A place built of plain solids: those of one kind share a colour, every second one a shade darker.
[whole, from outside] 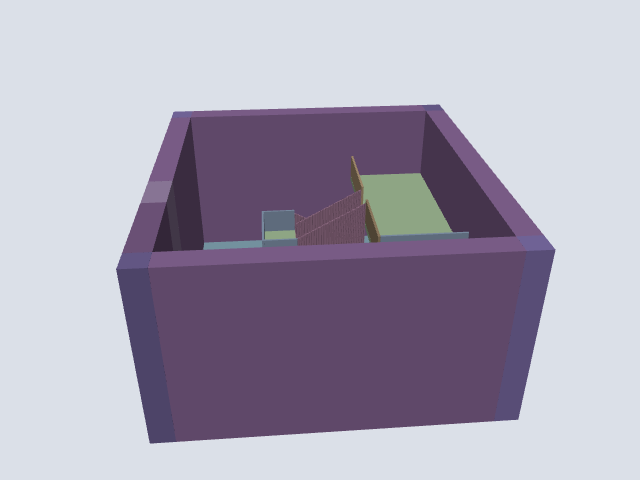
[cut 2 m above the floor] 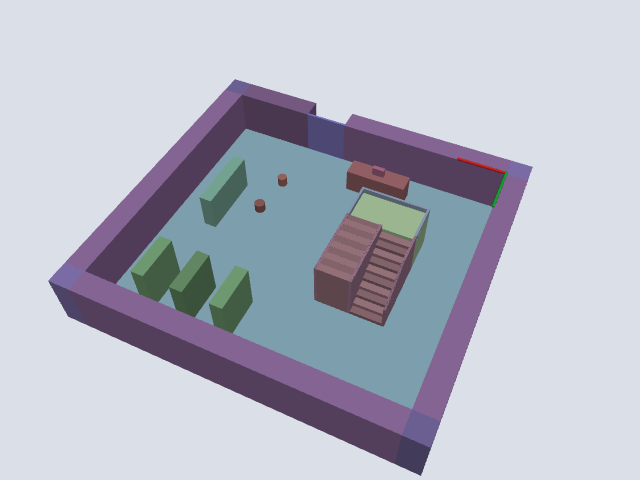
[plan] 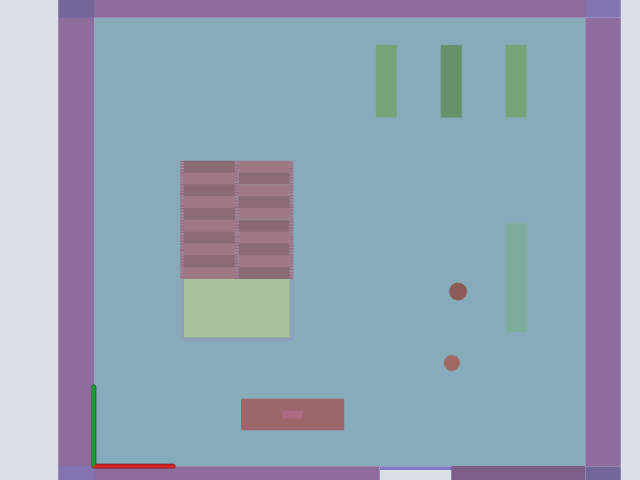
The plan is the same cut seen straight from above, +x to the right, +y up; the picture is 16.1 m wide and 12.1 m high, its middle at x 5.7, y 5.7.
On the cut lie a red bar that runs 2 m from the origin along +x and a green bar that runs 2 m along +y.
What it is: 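A two-storey reading room whose mezzanine is reached by a dog-leg stair, one wing of it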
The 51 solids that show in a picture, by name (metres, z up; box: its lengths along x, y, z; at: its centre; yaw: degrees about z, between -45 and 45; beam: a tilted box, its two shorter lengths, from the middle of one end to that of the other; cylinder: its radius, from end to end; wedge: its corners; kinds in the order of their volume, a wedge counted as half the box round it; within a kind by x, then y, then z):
{
 "wall_1": {"box": [0.9, 11.3, 7.16], "at": [-0.45, 5.65, 3.28]},
 "wall_2": {"box": [7.21, 0.9, 7.16], "at": [3.6, -0.45, 3.28]},
 "wall_3": {"box": [12.39, 0.9, 7.16], "at": [6.19, 11.75, 3.28]},
 "wall_4": {"box": [3.37, 0.9, 7.16], "at": [10.7, -0.45, 3.28]},
 "wall_5": {"box": [0.9, 11.3, 7.16], "at": [12.83, 5.65, 3.28]},
 "floor_main_1": {"box": [12.38, 11.3, 0.3], "at": [6.19, 5.65, -0.15]},
 "wall_corner_1": {"box": [0.9, 0.9, 7.16], "at": [-0.45, -0.45, 3.28]},
 "wall_corner_2": {"box": [0.9, 0.9, 7.16], "at": [-0.45, 11.75, 3.28]},
 "wall_corner_3": {"box": [0.9, 0.9, 7.16], "at": [12.83, -0.45, 3.28]},
 "wall_corner_4": {"box": [0.9, 0.9, 7.16], "at": [12.83, 11.75, 3.28]},
 "floor_1": {"box": [2.86, 1.57, 2.08], "at": [3.6, 3.93, 0.74]},
 "floor_2": {"box": [8.18, 3.6, 0.25], "at": [4.09, 9.5, 3.44]},
 "step_1": {"box": [1.28, 0.3, 1.92], "at": [2.91, 4.87, 0.66]},
 "step_2": {"box": [1.28, 0.3, 1.76], "at": [2.91, 5.16, 0.58]},
 "step_3": {"box": [1.28, 0.3, 1.6], "at": [2.91, 5.46, 0.5]},
 "step_4": {"box": [1.28, 0.3, 1.43], "at": [2.91, 5.76, 0.42]},
 "step_5": {"box": [1.28, 0.3, 1.27], "at": [2.91, 6.06, 0.34]},
 "step_6": {"box": [1.28, 0.3, 1.11], "at": [2.91, 6.36, 0.26]},
 "step_7": {"box": [1.28, 0.3, 0.95], "at": [2.91, 6.66, 0.17]},
 "step_8": {"box": [1.28, 0.3, 0.79], "at": [2.91, 6.95, 0.09]},
 "step_9": {"box": [1.28, 0.3, 0.62], "at": [2.91, 7.25, 0.01]},
 "step_10": {"box": [1.28, 0.3, 0.46], "at": [2.91, 7.55, -0.07]},
 "step_11": {"box": [1.28, 0.3, 2.24], "at": [4.29, 4.87, 0.82]},
 "step_12": {"box": [1.28, 0.3, 2.41], "at": [4.29, 5.16, 0.9]},
 "step_13": {"box": [1.28, 0.3, 2.57], "at": [4.29, 5.46, 0.98]},
 "step_14": {"box": [1.28, 0.3, 2.73], "at": [4.29, 5.76, 1.06]},
 "step_15": {"box": [1.28, 0.3, 2.89], "at": [4.29, 6.06, 1.15]},
 "step_16": {"box": [1.28, 0.3, 3.05], "at": [4.29, 6.36, 1.23]},
 "step_17": {"box": [1.28, 0.3, 3.22], "at": [4.29, 6.66, 1.31]},
 "step_18": {"box": [1.28, 0.3, 3.38], "at": [4.29, 6.95, 1.39]},
 "step_19": {"box": [1.28, 0.3, 3.54], "at": [4.29, 7.25, 1.47]},
 "step_20": {"box": [1.28, 0.3, 3.7], "at": [4.29, 7.55, 1.55]},
 "wall_head_1": {"box": [1.8, 0.9, 4.51], "at": [8.11, -0.45, 4.61]},
 "zub_stack_1": {"box": [0.53, 1.83, 2.03], "at": [7.37, 9.7, 1.02]},
 "zub_stack_2": {"box": [0.53, 1.83, 2.03], "at": [9.01, 9.7, 1.02]},
 "zub_stack_3": {"box": [0.53, 1.83, 2.03], "at": [10.64, 9.7, 1.02]},
 "zpa_stack_1": {"box": [0.53, 2.75, 1.57], "at": [10.65, 4.75, 0.79]},
 "desk_counter_1": {"box": [2.6, 0.8, 1.05], "at": [5.01, 1.3, 0.53]},
 "rail_1": {"box": [0.1, 1.47, 1.07], "at": [2.22, 3.98, 2.32]},
 "rail_2": {"box": [2.86, 0.1, 1.07], "at": [3.6, 3.2, 2.32]},
 "rail_3": {"box": [0.1, 1.47, 1.07], "at": [4.98, 3.98, 2.32]},
 "rail_4": {"box": [0.1, 3.5, 1.07], "at": [8.13, 9.55, 4.1]},
 "rail_guard_1": {"box": [3.65, 0.1, 1.07], "at": [1.83, 7.75, 4.1]},
 "rail_guard_2": {"box": [3.26, 0.1, 1.07], "at": [6.56, 7.75, 4.1]},
 "wall_leaf_1": {"box": [1.8, 0.1, 2.65], "at": [8.11, -0.05, 1.02]},
 "zclut_stool_1": {"cylinder": 0.2, "from": [9.02, 2.6, -0.05], "to": [9.02, 2.6, 0.41]},
 "zclut_stool_2": {"cylinder": 0.23, "from": [9.18, 4.4, -0.05], "to": [9.18, 4.4, 0.39]},
 "cheek_1": {"box": [0.1, 0.038, 1.38], "at": [2.22, 7.68, 0.39]},
 "cheek_2": {"box": [0.1, 0.038, 4.76], "at": [3.6, 7.68, 2.08]},
 "cheek_3": {"box": [0.1, 0.038, 4.76], "at": [4.98, 7.68, 2.08]},
 "desk_screen_1": {"box": [0.52, 0.2, 0.37], "at": [5.01, 1.3, 1.24]}
}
